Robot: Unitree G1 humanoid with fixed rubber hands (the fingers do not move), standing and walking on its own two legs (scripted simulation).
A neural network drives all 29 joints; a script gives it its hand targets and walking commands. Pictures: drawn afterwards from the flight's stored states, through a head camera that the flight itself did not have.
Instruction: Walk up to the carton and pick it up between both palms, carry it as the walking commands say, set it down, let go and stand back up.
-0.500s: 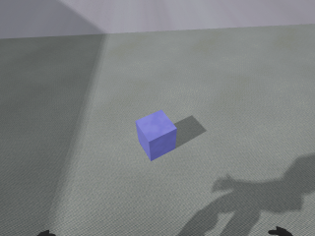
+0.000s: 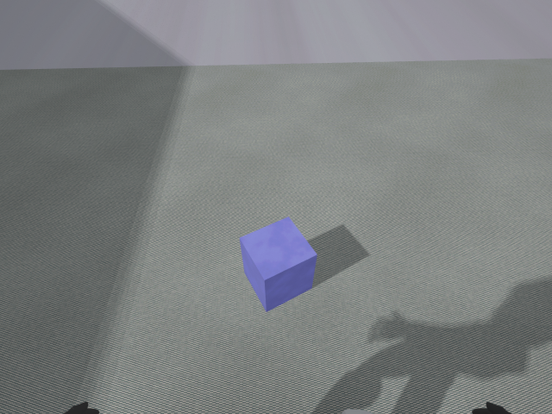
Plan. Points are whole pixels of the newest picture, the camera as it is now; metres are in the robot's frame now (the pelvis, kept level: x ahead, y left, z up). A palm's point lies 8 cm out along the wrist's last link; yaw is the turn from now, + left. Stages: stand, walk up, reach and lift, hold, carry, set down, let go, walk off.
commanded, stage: walk up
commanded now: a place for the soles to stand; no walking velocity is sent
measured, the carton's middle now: (277, 264) +0.74 +0.02 -0.63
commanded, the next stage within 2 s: none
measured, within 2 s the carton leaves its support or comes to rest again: neither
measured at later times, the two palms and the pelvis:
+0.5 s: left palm (66, 377) +0.19 +0.34 -0.07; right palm (487, 383) +0.19 -0.30 -0.08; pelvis +0.11 +0.01 -0.01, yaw +0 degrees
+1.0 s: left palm (90, 351) +0.23 +0.32 -0.08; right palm (474, 346) +0.25 -0.31 -0.09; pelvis +0.15 +0.00 -0.02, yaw +0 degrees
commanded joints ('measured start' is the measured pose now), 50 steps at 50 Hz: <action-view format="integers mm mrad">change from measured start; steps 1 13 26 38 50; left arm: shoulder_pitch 108 -16 81 -76 -107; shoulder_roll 156 262 127 118 178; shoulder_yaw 71 94 55 31 40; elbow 27 -22 35 -23 4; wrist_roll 11 7 -4 -6 13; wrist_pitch -54 -29 -34 10 -10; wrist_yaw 18 22 35 60 54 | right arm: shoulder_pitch -25 42 -12 32 -29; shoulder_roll -247 -191 -273 -312 -206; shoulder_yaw -80 -80 -87 -90 -59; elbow -30 12 -17 2 23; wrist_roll -1 -2 -7 -27 -17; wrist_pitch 13 -3 23 9 26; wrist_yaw -3 10 -19 -52 -50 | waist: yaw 23 -15 -5 -39 -42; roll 104 -197 170 137 -13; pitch -67 -56 -16 34 -20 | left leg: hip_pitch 6 -78 10 58 -7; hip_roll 132 9 150 285 46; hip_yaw -146 63 -190 -542 -161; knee -40 -22 -128 -288 -47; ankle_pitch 182 27 298 96 -29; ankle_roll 150 1 194 186 57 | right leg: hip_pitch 172 84 43 -239 -60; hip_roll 69 -186 49 25 -88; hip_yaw -115 164 -109 0 122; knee -340 -349 -195 131 -144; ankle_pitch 142 37 54 -116 183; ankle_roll -19 -198 -9 -15 -97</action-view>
